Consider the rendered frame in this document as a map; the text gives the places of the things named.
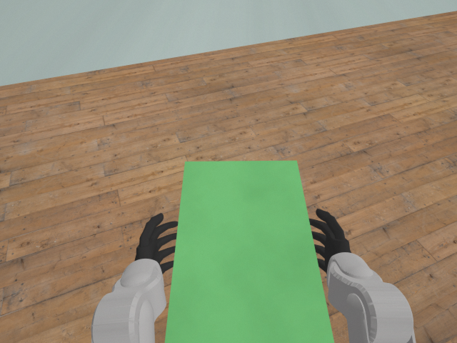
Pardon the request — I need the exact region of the left robot forearm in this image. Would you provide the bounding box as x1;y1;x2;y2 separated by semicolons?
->
91;259;166;343

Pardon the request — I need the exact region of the robot left hand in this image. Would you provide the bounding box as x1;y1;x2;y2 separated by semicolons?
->
135;213;178;274

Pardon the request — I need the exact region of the right robot forearm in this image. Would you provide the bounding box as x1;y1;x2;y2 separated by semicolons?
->
326;252;416;343

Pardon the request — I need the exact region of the robot right hand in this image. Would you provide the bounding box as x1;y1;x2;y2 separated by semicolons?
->
309;209;351;274

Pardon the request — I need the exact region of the carton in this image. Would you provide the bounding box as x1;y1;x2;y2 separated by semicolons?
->
165;161;334;343

